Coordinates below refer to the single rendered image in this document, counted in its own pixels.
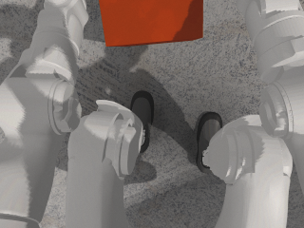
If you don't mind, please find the robot left forearm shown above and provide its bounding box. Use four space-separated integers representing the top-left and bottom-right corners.
3 0 89 86

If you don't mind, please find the left robot shin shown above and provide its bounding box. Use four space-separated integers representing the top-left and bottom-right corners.
67 100 145 159

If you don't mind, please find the left robot foot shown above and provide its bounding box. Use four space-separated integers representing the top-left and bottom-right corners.
130 90 154 153

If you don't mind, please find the robot right forearm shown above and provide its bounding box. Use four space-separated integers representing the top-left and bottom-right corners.
236 0 304 84

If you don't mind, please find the carton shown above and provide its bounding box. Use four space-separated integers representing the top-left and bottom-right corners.
99 0 203 47

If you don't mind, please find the robot right upper arm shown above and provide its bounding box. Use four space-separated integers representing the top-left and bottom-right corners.
258 74 304 196

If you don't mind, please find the robot left upper arm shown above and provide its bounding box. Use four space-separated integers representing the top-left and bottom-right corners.
0 77 82 228

